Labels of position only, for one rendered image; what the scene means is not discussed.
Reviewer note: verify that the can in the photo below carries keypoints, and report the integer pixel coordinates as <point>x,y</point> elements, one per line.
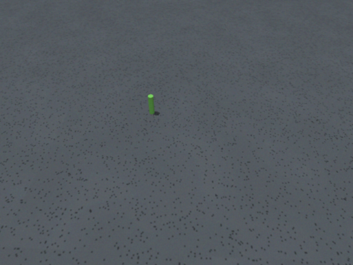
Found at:
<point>151,104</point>

